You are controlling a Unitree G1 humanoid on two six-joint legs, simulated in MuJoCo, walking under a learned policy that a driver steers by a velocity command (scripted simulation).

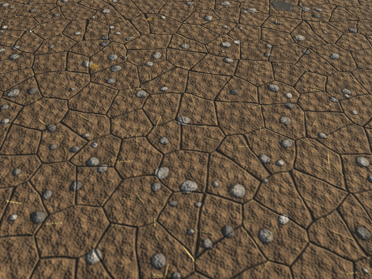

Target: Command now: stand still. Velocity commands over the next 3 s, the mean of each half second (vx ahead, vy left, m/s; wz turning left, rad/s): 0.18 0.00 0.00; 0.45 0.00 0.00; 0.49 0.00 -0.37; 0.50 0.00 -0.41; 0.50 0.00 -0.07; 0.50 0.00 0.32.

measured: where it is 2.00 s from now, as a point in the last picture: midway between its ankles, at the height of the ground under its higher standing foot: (219, 184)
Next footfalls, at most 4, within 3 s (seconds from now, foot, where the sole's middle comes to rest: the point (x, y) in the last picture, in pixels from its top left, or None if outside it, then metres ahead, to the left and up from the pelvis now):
0.90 left None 0.48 0.09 -0.77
1.48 right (235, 214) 0.76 -0.17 -0.77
1.98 left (210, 147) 1.11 -0.09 -0.77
2.52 right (278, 122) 1.28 -0.43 -0.77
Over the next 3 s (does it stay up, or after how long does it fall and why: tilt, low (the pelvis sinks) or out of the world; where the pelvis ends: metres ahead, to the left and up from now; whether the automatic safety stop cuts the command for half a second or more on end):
stays up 1.40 -0.36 -0.01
